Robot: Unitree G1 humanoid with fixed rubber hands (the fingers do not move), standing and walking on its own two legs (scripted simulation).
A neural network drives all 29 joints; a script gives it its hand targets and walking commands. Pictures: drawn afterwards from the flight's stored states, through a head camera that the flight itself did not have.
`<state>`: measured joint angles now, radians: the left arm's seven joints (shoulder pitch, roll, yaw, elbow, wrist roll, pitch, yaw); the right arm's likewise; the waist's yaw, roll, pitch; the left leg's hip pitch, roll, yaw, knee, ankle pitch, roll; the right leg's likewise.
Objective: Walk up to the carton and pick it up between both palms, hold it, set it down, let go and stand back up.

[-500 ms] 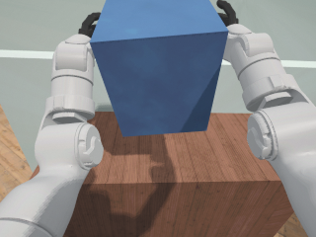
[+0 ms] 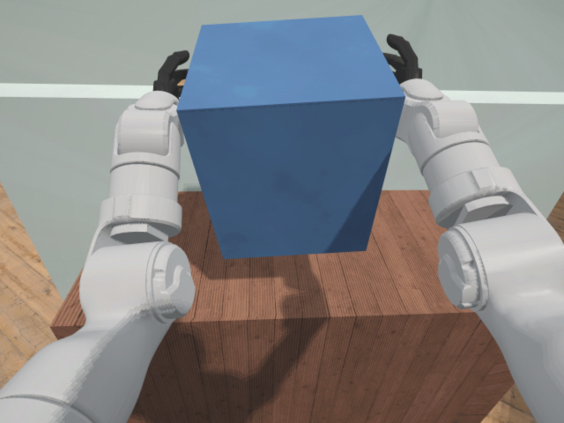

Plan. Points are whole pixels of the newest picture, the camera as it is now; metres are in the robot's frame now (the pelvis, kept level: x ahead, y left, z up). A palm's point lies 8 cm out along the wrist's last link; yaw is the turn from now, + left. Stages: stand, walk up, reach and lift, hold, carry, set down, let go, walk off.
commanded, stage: set down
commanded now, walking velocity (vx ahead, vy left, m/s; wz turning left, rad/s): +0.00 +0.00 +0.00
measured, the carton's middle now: (288, 144) +0.39 -0.01 +0.27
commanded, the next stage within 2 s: none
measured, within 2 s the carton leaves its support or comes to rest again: neither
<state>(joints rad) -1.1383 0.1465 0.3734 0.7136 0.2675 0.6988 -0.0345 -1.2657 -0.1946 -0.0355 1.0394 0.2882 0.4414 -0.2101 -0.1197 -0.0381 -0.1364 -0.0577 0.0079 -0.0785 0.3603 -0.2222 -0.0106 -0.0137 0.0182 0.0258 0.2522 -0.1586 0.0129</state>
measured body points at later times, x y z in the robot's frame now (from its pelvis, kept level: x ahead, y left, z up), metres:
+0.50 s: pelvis +0.00 +0.00 +0.00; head -0.07 +0.04 +0.44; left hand +0.43 +0.14 +0.29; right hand +0.40 -0.17 +0.31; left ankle -0.01 +0.12 -0.75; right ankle -0.01 -0.13 -0.75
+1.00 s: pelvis +0.00 +0.00 +0.00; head -0.04 +0.03 +0.45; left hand +0.44 +0.13 +0.24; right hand +0.42 -0.18 +0.26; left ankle -0.01 +0.12 -0.75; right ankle -0.01 -0.13 -0.75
